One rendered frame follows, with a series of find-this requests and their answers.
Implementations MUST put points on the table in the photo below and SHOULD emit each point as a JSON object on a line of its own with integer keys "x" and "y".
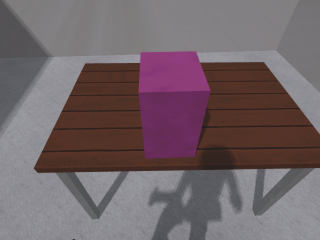
{"x": 250, "y": 122}

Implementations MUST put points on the carton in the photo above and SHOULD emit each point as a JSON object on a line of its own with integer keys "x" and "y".
{"x": 173, "y": 96}

